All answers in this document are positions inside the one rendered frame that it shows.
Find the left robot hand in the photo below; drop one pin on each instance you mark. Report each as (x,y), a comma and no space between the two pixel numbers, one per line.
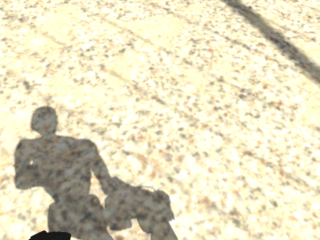
(43,235)

